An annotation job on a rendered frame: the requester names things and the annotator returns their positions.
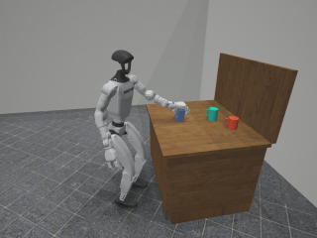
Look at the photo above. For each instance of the table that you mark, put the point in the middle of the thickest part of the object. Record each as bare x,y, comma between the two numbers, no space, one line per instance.
204,169

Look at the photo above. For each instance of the robot head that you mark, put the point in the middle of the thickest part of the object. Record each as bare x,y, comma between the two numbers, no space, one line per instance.
122,57

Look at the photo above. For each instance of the robot right hand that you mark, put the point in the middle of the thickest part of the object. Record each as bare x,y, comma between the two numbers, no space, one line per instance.
112,155

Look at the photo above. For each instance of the robot left hand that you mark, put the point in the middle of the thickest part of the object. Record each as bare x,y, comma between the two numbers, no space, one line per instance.
180,105

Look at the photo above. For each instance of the right robot upper arm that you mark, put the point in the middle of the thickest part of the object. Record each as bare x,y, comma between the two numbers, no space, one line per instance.
108,90

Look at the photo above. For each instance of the robot left forearm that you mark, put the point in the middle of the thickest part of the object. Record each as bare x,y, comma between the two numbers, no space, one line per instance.
163,102

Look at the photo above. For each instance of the robot right forearm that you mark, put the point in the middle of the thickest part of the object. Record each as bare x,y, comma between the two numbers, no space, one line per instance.
104,131

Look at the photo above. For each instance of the left robot foot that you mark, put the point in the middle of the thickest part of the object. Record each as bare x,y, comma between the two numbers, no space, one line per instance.
140,183

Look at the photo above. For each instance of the sponge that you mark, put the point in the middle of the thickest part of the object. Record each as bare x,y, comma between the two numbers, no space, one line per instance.
180,114

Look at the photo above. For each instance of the left robot upper arm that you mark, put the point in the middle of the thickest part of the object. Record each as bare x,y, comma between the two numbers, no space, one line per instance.
149,94

